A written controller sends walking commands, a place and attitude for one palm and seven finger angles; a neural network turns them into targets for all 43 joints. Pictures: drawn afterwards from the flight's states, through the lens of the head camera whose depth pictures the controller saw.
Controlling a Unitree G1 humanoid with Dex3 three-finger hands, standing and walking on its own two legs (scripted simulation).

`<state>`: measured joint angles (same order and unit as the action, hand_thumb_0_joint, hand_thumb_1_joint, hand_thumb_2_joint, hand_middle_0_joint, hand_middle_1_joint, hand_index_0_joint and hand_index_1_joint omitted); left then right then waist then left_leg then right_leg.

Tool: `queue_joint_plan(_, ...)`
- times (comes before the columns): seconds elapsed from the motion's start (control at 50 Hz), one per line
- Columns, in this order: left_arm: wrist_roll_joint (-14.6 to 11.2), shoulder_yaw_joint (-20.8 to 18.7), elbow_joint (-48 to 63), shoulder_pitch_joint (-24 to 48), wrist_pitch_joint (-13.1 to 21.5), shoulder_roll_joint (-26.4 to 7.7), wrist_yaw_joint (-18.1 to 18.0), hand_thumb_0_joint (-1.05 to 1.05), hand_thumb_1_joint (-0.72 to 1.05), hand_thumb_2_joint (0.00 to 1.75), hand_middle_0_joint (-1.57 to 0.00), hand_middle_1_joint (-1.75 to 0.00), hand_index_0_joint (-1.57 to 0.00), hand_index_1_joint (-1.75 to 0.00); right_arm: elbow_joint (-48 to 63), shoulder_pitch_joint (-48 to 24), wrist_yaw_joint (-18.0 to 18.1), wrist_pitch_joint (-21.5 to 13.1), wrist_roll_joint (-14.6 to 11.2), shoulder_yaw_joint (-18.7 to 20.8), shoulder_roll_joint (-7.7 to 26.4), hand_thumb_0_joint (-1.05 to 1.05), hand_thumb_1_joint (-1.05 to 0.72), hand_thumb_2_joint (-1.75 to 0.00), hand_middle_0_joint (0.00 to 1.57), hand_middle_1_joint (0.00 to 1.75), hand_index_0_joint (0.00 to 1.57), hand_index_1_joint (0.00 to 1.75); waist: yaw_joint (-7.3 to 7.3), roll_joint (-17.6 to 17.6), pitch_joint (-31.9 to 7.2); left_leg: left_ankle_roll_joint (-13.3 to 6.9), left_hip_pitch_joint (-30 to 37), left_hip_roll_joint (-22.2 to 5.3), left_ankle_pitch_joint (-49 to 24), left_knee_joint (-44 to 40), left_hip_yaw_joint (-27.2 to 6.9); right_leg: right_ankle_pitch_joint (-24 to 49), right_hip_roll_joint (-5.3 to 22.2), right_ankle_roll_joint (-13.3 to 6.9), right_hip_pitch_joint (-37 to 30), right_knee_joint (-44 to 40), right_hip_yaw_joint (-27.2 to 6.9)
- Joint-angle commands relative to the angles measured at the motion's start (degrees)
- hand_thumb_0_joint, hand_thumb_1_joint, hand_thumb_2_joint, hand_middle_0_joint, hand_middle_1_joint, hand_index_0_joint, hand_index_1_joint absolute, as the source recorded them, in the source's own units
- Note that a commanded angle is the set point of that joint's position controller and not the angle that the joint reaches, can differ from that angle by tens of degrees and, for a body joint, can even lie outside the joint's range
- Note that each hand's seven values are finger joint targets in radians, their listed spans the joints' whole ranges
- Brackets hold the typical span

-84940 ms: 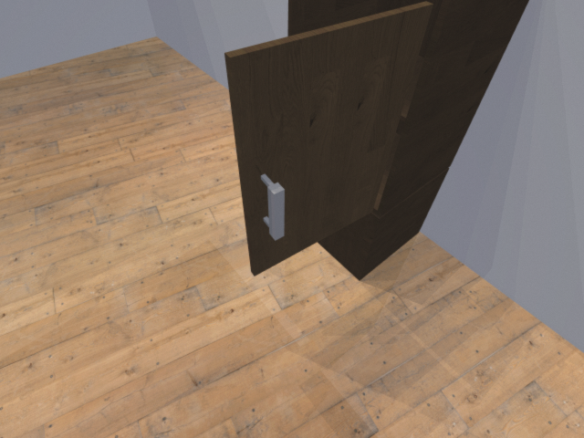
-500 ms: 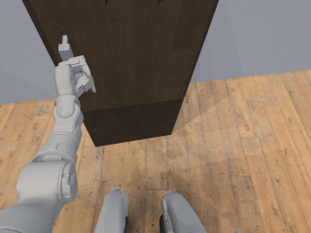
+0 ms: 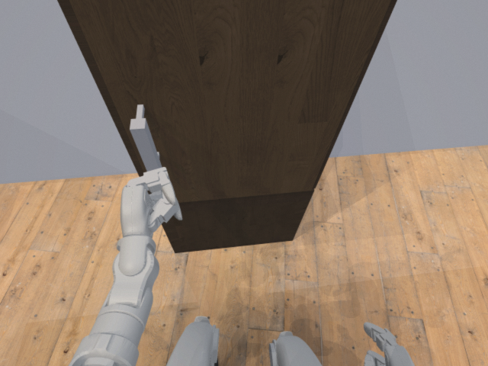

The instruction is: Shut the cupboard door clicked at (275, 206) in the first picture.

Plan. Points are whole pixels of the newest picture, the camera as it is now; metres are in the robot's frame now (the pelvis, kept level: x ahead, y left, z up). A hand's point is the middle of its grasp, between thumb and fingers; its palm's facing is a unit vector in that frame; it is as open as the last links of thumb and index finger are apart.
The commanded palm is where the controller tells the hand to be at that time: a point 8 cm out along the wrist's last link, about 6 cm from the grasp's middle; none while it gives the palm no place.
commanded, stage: draw the hand back to the body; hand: left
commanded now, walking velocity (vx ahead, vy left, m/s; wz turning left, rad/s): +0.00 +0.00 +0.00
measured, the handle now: (148, 143) +0.50 +0.19 +0.03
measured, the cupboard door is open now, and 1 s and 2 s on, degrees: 0 0 0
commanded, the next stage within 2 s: step back with the hand held close in 1.68 s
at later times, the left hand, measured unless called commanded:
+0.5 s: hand (135, 209) +0.31 +0.16 +0.12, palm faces +0.14 -0.99 -0.05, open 3.1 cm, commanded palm +0.27 +0.21 +0.12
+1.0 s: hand (27, 219) +0.26 +0.23 +0.20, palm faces +0.34 -0.88 -0.34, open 3.9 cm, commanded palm +0.21 +0.27 +0.22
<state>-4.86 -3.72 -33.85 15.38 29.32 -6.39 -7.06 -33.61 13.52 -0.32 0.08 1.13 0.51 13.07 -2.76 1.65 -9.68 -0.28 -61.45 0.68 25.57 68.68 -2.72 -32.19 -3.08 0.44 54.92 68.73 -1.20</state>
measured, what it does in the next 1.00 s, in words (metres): rises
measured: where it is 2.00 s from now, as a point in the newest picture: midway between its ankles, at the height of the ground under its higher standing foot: outside the picture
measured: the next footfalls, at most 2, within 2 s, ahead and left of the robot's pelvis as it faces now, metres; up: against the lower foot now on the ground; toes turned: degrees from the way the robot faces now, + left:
none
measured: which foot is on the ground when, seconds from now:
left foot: down 0.00-1.00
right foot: down 0.00-1.00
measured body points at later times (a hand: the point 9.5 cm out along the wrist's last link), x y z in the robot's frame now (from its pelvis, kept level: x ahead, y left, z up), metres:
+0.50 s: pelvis +0.04 -0.02 +0.04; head +0.08 -0.03 +0.49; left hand +0.30 +0.21 +0.12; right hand +0.21 -0.24 -0.06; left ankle +0.07 +0.11 -0.64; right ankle +0.01 -0.13 -0.64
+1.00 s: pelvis +0.04 -0.01 +0.09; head +0.02 -0.04 +0.54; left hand +0.23 +0.27 +0.22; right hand +0.24 -0.22 +0.01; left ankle +0.07 +0.11 -0.64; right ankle +0.01 -0.13 -0.64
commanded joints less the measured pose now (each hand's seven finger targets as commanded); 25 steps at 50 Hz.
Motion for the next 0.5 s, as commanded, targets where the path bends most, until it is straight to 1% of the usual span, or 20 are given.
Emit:
queue_joint_plan(0.0, 0.3, 0.6, 17.5, 12.8, 3.6, -4.1, 0.0, 0.00, 0.90, 0.90, -1.30, -1.50, -1.30, -1.50, 6.6, 1.0, 0.3, -1.2, 0.3, 3.1, 7.6, 0.00, -0.90, -0.90, 0.20, 0.30, 0.20, 0.30, -0.50, 0.5, -20.2, -0.3, 24.7, -1.2, -13.6, -7.8, -0.3, 18.1, 0.8, -2.1, -3.1, -9.2, 3.8)
queue_joint_plan(0.02, 0.4, 1.2, 17.6, 11.5, 3.4, -3.4, 0.1, 0.00, 0.90, 0.90, -1.30, -1.50, -1.30, -1.50, 6.9, 0.8, 0.3, -1.1, 0.3, 3.1, 7.4, 0.00, -0.90, -0.90, 0.20, 0.30, 0.20, 0.30, -0.44, 0.4, -19.8, -0.3, 24.2, -1.1, -14.0, -7.6, -0.1, 18.8, 0.8, -2.1, -3.7, -9.2, 3.7)
queue_joint_plan(0.04, 0.2, 1.1, 18.6, 11.3, 3.2, -3.9, 0.3, 0.00, 0.90, 0.90, -1.30, -1.50, -1.30, -1.50, 7.1, 1.0, 0.5, -1.1, 0.3, 3.0, 7.4, 0.00, -0.90, -0.90, 0.20, 0.30, 0.20, 0.30, -0.65, -0.1, -19.7, -0.5, 23.8, -0.9, -14.9, -7.0, -0.1, 20.3, 0.7, -2.0, -4.3, -9.1, 3.5)
queue_joint_plan(0.08, 0.3, 1.1, 19.2, 9.8, 3.0, -3.8, 0.7, 0.00, 0.90, 0.90, -1.30, -1.50, -1.30, -1.50, 7.0, 0.4, 0.6, -0.9, 0.4, 3.2, 7.1, 0.00, -0.90, -0.90, 0.20, 0.30, 0.20, 0.30, -0.42, -0.9, -20.9, -0.4, 24.2, -0.9, -16.7, -6.5, 0.2, 22.8, 0.9, -1.9, -5.2, -8.8, 3.2)
queue_joint_plan(0.1, -0.1, 0.8, 23.5, 8.0, 3.1, -4.3, 1.1, 0.00, 0.90, 0.90, -1.30, -1.50, -1.30, -1.50, 7.9, 0.1, 0.5, -0.9, 0.3, 3.2, 7.0, 0.00, -0.90, -0.90, 0.20, 0.30, 0.20, 0.30, 0.87, 1.1, -23.4, -0.4, 26.1, -0.7, -18.6, -6.8, 0.5, 24.8, 1.0, -2.0, -7.5, -8.8, 3.0)
queue_joint_plan(0.14, -0.8, -0.5, 30.7, 1.7, 1.9, -6.8, 1.9, 0.00, 0.90, 0.90, -1.30, -1.50, -1.30, -1.50, 9.6, 0.1, 0.7, -0.7, -0.2, 3.1, 6.9, 0.00, -0.90, -0.90, 0.20, 0.30, 0.20, 0.30, 2.46, 3.8, -27.1, -0.3, 30.4, -0.6, -24.3, -7.9, 0.6, 29.4, 0.7, -2.3, -12.1, -9.1, 3.0)
queue_joint_plan(0.16, -1.5, -0.3, 33.0, -2.1, 0.8, -6.5, 2.4, 0.00, 0.90, 0.90, -1.30, -1.50, -1.30, -1.50, 10.0, -0.2, 0.7, -0.6, -0.5, 2.9, 6.4, 0.00, -0.90, -0.90, 0.20, 0.30, 0.20, 0.30, 3.00, 3.0, -27.2, -0.4, 31.8, -0.5, -25.6, -8.9, 0.9, 31.4, 0.8, -2.1, -14.3, -10.2, 3.0)
queue_joint_plan(0.18, -1.9, -0.2, 35.1, -4.9, -0.3, -6.7, 2.8, 0.00, 0.90, 0.90, -1.30, -1.50, -1.30, -1.50, 10.5, -0.4, 0.8, -0.4, -0.8, 2.7, 6.2, 0.00, -0.90, -0.90, 0.20, 0.30, 0.20, 0.30, 2.68, 1.8, -26.0, -0.5, 32.0, -0.7, -26.2, -9.8, 1.1, 32.5, 0.7, -1.9, -15.7, -11.2, 3.0)
queue_joint_plan(0.2, -2.5, 0.5, 36.0, -7.8, -1.6, -5.9, 3.4, 0.00, 0.90, 0.90, -1.30, -1.50, -1.30, -1.50, 11.0, -0.3, 1.0, -0.4, -1.0, 2.6, 5.9, 0.00, -0.90, -0.90, 0.20, 0.30, 0.20, 0.30, 2.48, -0.4, -23.8, -0.8, 30.7, -0.5, -25.2, -10.8, 1.4, 33.3, 0.7, -1.6, -17.6, -12.4, 2.9)
queue_joint_plan(0.24, -3.4, -0.5, 36.6, -11.2, -4.1, -7.0, 4.5, 0.00, 0.90, 0.90, -1.30, -1.50, -1.30, -1.50, 11.5, -0.3, 1.7, -0.4, -1.6, 2.1, 5.9, 0.00, -0.90, -0.90, 0.20, 0.30, 0.20, 0.30, 1.96, -2.1, -19.0, -1.2, 28.4, -0.2, -22.4, -12.4, 1.5, 33.7, 0.7, -1.3, -19.8, -14.6, 2.6)
queue_joint_plan(0.26, -3.7, -0.7, 36.1, -11.0, -5.2, -6.9, 5.0, 0.00, 0.90, 0.90, -1.30, -1.50, -1.30, -1.50, 11.3, -1.0, 2.0, -0.5, -1.8, 1.9, 5.7, 0.00, -0.90, -0.90, 0.20, 0.30, 0.20, 0.30, 1.26, -3.3, -15.8, -1.3, 27.4, -0.3, -19.6, -13.2, 1.7, 32.3, 1.0, -0.9, -19.1, -15.9, 2.5)
queue_joint_plan(0.28, -4.3, -1.3, 36.3, -9.7, -5.8, -7.3, 5.5, 0.00, 0.90, 0.90, -1.30, -1.50, -1.30, -1.50, 10.9, -1.0, 2.3, -0.7, -1.9, 1.7, 5.7, 0.00, -0.90, -0.90, 0.20, 0.30, 0.20, 0.30, 0.77, -4.4, -14.1, -1.3, 26.7, -0.2, -17.8, -13.9, 1.6, 31.2, 1.1, -0.7, -19.4, -16.8, 2.3)
queue_joint_plan(0.3, -4.7, -2.5, 36.4, -10.3, -6.1, -8.0, 6.0, 0.00, 0.90, 0.90, -1.30, -1.50, -1.30, -1.50, 10.9, -1.5, 2.7, -1.0, -2.0, 1.8, 5.8, 0.00, -0.90, -0.90, 0.20, 0.30, 0.20, 0.30, 0.89, -4.6, -13.1, -1.3, 26.6, -0.2, -16.2, -14.4, 1.7, 29.8, 1.2, -0.5, -19.7, -17.9, 2.0)
queue_joint_plan(0.32, -4.9, -2.5, 37.1, -10.2, -6.2, -8.0, 6.6, 0.00, 0.90, 0.90, -1.30, -1.50, -1.30, -1.50, 10.9, -1.8, 2.9, -1.3, -2.1, 1.6, 5.8, 0.00, -0.90, -0.90, 0.20, 0.30, 0.20, 0.30, 0.79, -4.0, -12.6, -1.3, 27.1, -0.1, -15.5, -15.0, 1.6, 28.3, 1.2, -0.6, -20.0, -18.4, 2.1)
queue_joint_plan(0.34, -5.3, -2.7, 39.0, -10.0, -6.1, -8.6, 7.1, 0.00, 0.90, 0.90, -1.30, -1.50, -1.30, -1.50, 11.2, -2.0, 3.2, -1.8, -2.3, 1.6, 6.0, 0.00, -0.90, -0.90, 0.20, 0.30, 0.20, 0.30, 1.05, -1.7, -12.3, -1.4, 28.1, 0.1, -15.4, -15.6, 1.6, 27.0, 1.1, -1.0, -20.3, -19.0, 2.1)
queue_joint_plan(0.36, -5.6, -2.4, 40.2, -10.6, -6.0, -8.3, 7.6, 0.00, 0.90, 0.90, -1.30, -1.50, -1.30, -1.50, 11.1, -2.4, 3.3, -2.3, -2.2, 1.6, 5.7, 0.00, -0.90, -0.90, 0.20, 0.30, 0.20, 0.30, 1.18, -1.3, -13.4, -1.3, 29.6, 0.1, -16.0, -16.0, 1.6, 27.4, 1.3, -1.0, -21.1, -19.3, 2.2)
queue_joint_plan(0.38, -6.0, -3.0, 41.2, -12.3, -5.9, -8.7, 8.1, 0.00, 0.90, 0.90, -1.30, -1.50, -1.30, -1.50, 11.1, -2.4, 3.4, -2.8, -2.3, 1.5, 5.7, 0.00, -0.90, -0.90, 0.20, 0.30, 0.20, 0.30, 1.69, -0.6, -14.2, -1.3, 30.7, 0.1, -16.7, -16.6, 1.5, 27.8, 1.3, -1.1, -22.1, -19.5, 2.3)
queue_joint_plan(0.42, -6.9, -3.1, 42.6, -15.4, -6.3, -8.8, 9.3, 0.00, 0.90, 0.90, -1.30, -1.50, -1.30, -1.50, 11.5, -2.6, 3.4, -3.6, -2.6, 1.3, 5.7, 0.00, -0.90, -0.90, 0.20, 0.30, 0.20, 0.30, 1.83, -0.9, -13.3, -1.3, 31.9, 0.3, -16.8, -18.0, 1.6, 28.3, 1.3, -1.0, -23.5, -20.9, 2.4)
queue_joint_plan(0.46, -7.7, -5.0, 43.4, -19.0, -7.5, -10.7, 10.3, 0.00, 0.90, 0.90, -1.30, -1.50, -1.30, -1.50, 11.8, -2.9, 3.6, -4.0, -2.8, 1.1, 5.8, 0.00, -0.90, -0.90, 0.20, 0.30, 0.20, 0.30, 2.48, -0.8, -11.9, -1.4, 32.1, 0.4, -16.9, -19.2, 1.7, 29.1, 1.4, -0.8, -25.3, -22.1, 2.2)
queue_joint_plan(0.48, -7.9, -4.9, 43.8, -19.2, -8.2, -10.7, 10.8, 0.00, 0.90, 0.90, -1.30, -1.50, -1.30, -1.50, 12.1, -3.1, 3.7, -4.2, -2.9, 0.9, 5.9, 0.00, -0.90, -0.90, 0.20, 0.30, 0.20, 0.30, 2.34, -1.1, -10.5, -1.4, 32.2, 0.4, -16.2, -20.0, 1.7, 28.6, 1.4, -0.7, -25.4, -22.8, 2.1)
